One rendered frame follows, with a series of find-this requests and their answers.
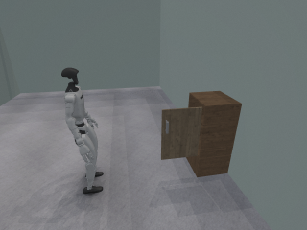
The robot right upper arm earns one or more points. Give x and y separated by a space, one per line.
70 100

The left robot hand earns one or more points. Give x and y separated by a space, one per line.
92 120

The right robot foot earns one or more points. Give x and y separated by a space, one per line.
95 189

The handle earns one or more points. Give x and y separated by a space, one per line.
167 127

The cupboard door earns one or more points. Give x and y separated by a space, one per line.
182 139

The left robot thigh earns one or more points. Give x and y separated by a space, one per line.
92 135

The robot left forearm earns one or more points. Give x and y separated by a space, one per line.
86 114

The robot right forearm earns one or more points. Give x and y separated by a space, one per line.
74 129

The right robot hand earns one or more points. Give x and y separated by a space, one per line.
85 150

